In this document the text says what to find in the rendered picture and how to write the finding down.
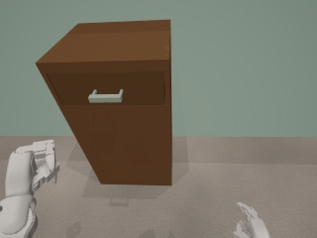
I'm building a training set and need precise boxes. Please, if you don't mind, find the handle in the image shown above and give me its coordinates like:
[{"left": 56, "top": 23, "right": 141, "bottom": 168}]
[{"left": 88, "top": 89, "right": 124, "bottom": 103}]

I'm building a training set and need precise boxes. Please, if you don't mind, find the robot left hand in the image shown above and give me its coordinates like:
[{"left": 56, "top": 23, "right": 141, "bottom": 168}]
[{"left": 5, "top": 139, "right": 60, "bottom": 198}]

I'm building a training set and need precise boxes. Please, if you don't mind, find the robot right hand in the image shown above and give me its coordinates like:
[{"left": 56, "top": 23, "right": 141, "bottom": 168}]
[{"left": 233, "top": 202, "right": 271, "bottom": 238}]

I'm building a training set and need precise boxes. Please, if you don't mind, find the drawer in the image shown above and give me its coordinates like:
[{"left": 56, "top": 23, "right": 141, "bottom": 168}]
[{"left": 48, "top": 70, "right": 165, "bottom": 106}]

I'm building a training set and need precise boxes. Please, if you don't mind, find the robot left forearm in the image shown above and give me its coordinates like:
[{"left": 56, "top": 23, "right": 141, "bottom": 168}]
[{"left": 0, "top": 194, "right": 39, "bottom": 238}]

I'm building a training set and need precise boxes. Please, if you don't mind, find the cabinet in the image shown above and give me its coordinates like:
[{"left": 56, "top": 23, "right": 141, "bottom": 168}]
[{"left": 36, "top": 19, "right": 172, "bottom": 186}]

